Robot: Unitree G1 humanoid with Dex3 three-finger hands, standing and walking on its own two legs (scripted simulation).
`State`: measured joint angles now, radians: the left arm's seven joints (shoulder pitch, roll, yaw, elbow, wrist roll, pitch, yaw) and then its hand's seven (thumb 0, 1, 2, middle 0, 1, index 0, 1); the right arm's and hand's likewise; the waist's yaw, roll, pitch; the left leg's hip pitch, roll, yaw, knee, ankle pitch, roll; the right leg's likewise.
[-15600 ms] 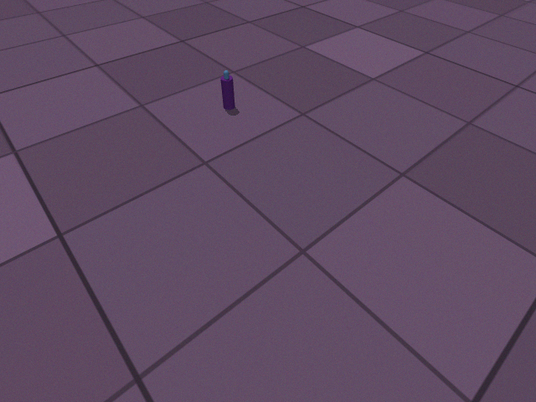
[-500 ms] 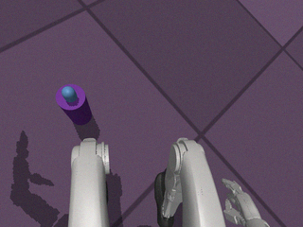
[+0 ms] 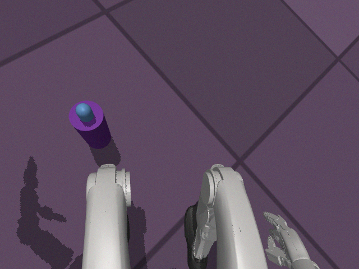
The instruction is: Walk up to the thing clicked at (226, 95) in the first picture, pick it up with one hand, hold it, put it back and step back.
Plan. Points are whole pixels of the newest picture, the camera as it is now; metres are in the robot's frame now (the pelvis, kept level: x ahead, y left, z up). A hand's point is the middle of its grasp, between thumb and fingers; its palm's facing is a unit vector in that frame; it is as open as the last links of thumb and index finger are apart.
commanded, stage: go down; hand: left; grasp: from the side
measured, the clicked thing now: (92, 125) +0.45 +0.24 -0.25
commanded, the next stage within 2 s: none
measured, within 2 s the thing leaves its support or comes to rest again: neither
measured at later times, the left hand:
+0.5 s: hand out of the picture +0.38 +0.43 +0.04, palm faces +0.17 -0.98 -0.03, open 17.6 cm
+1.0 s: hand out of the picture +0.38 +0.43 +0.04, palm faces +0.18 -0.98 -0.04, open 17.7 cm
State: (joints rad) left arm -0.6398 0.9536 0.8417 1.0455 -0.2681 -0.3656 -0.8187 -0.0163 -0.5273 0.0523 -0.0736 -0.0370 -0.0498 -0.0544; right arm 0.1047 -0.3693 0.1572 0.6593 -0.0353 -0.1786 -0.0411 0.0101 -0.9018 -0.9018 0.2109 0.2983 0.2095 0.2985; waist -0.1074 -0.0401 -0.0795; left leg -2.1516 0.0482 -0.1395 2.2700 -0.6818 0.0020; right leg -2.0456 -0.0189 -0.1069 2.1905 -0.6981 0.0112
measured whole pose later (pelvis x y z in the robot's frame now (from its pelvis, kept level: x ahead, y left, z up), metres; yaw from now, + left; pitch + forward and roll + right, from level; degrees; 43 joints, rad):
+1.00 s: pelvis +0.00 +0.00 +0.00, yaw +0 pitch +32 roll -8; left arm -0.62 0.94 0.84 1.05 -0.28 -0.37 -0.82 -0.02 -0.60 0.04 -0.07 -0.05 -0.06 -0.07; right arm 0.11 -0.37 0.15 0.66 -0.03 -0.18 -0.04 0.01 -0.91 -0.90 0.21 0.30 0.21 0.30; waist -0.10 -0.04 -0.09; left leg -2.15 0.05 -0.13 2.26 -0.68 0.00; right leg -2.04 -0.02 -0.10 2.18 -0.70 0.01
